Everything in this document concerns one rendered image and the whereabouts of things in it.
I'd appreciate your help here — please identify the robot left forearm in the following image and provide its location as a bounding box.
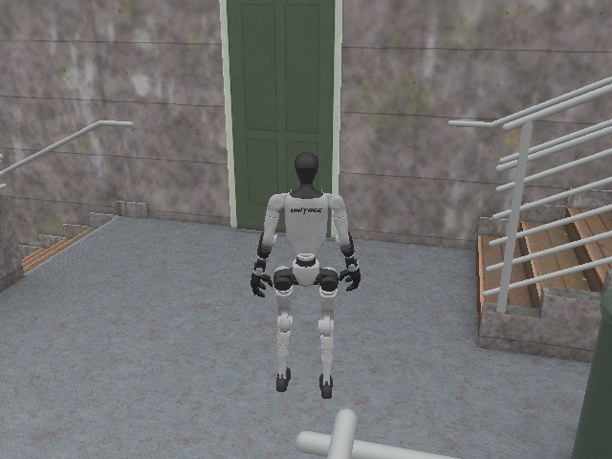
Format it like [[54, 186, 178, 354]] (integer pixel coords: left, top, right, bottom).
[[252, 231, 272, 276]]

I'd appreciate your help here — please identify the left robot thigh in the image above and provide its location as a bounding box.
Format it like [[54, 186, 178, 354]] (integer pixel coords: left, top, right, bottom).
[[273, 266, 294, 333]]

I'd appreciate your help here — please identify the right robot hand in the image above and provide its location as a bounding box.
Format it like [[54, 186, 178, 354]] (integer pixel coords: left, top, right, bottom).
[[339, 268, 361, 292]]

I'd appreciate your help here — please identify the humanoid robot torso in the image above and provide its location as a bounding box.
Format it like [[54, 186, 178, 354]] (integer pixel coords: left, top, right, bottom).
[[284, 190, 329, 287]]

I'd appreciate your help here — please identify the left robot hand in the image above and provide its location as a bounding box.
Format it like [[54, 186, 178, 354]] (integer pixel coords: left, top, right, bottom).
[[251, 273, 273, 297]]

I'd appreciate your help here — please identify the right robot upper arm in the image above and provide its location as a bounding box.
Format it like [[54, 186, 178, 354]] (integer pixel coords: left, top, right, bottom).
[[326, 193, 350, 247]]

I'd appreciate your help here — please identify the robot right forearm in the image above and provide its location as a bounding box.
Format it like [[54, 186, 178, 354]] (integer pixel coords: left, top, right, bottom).
[[340, 231, 359, 272]]

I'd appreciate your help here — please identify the left robot upper arm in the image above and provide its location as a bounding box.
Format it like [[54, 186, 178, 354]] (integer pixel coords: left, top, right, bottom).
[[262, 193, 287, 247]]

